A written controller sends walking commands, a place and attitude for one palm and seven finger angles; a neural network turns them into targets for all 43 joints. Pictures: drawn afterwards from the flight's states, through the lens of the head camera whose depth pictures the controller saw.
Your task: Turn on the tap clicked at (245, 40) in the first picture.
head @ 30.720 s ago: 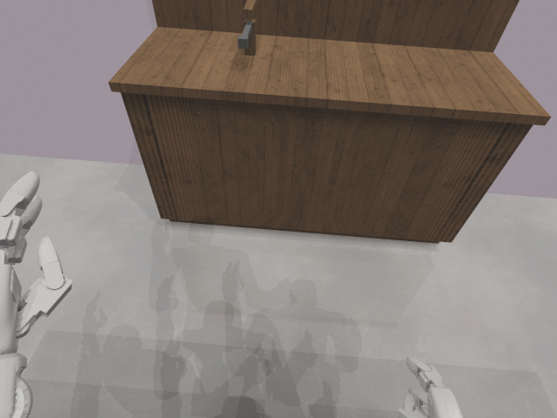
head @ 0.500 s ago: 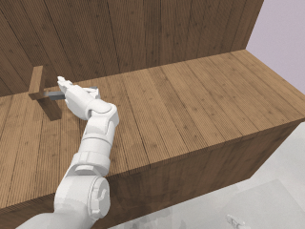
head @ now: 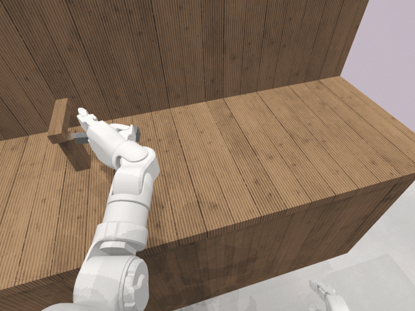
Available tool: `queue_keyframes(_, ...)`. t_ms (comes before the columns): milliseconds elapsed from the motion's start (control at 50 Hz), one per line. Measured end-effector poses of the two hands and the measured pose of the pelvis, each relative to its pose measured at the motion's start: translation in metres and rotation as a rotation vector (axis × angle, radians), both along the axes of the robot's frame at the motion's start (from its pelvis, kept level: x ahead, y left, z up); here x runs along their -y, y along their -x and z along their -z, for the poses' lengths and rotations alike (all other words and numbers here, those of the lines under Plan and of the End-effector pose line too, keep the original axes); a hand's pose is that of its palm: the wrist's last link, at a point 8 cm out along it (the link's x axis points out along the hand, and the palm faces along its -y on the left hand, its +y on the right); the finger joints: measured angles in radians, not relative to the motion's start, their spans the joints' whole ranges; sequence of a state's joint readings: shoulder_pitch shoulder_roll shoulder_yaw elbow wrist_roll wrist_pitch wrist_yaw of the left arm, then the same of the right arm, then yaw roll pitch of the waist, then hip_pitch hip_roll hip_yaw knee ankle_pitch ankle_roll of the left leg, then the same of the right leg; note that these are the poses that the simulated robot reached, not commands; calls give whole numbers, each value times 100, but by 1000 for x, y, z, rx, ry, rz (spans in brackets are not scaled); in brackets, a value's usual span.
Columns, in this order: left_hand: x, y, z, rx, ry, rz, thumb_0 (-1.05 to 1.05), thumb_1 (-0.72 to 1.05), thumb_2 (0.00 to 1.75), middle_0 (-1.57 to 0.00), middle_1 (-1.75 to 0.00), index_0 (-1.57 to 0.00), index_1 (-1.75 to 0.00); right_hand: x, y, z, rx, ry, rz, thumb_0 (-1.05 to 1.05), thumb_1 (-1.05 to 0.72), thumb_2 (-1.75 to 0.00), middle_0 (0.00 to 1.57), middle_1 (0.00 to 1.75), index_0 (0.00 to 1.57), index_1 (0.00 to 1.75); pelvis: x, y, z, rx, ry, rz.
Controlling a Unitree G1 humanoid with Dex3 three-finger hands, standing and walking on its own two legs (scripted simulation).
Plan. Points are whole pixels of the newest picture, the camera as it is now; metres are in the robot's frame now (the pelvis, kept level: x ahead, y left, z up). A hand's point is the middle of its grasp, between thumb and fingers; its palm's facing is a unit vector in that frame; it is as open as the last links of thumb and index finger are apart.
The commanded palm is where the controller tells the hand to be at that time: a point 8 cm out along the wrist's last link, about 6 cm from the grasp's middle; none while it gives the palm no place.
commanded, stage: lift the hand up off the lever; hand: left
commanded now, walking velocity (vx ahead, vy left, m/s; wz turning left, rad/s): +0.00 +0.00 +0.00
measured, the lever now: (133, 134) +0.49 +0.21 +0.08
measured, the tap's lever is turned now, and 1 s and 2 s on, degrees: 79 79 79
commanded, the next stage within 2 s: draw the hand back beside the body in 0.22 s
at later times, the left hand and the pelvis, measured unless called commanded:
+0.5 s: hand (145, 128) +0.40 +0.14 +0.18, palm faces +0.48 -0.88 -0.07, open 7.8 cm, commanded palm +0.33 +0.20 +0.16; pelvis -0.01 +0.00 +0.00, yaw -2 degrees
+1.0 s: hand (99, 184) +0.28 +0.19 +0.15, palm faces +0.16 -0.96 -0.20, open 7.6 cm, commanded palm +0.24 +0.26 +0.16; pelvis -0.02 +0.03 +0.01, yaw -3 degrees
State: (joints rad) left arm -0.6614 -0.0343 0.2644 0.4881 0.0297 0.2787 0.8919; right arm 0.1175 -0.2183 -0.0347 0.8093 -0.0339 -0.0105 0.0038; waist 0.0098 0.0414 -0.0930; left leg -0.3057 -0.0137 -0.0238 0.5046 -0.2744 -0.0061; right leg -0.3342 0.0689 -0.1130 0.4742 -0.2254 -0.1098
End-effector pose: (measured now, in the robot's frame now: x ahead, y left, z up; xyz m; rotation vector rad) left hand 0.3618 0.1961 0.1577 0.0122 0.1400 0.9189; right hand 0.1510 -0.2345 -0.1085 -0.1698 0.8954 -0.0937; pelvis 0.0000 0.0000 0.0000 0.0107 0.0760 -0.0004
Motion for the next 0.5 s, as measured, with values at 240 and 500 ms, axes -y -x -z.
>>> queue_keyframes(240, 3, 9, -5, -33, 6, 24, 1, 90, 90, -15, -15, -15, -15, -19, -17, -9, 53, -32, -38, 1, -91, -90, 20, 30, 20, 30, -2, 6, -1, 22, -1, -5)
queue_keyframes(500, 18, 11, -21, 116, -100, 427, 1, 90, 90, -15, -16, -15, -15, -9, 15, -7, 18, -16, 88, 1, -91, -90, 20, 30, 21, 30, -5, 9, -3, 65, -8, 39)
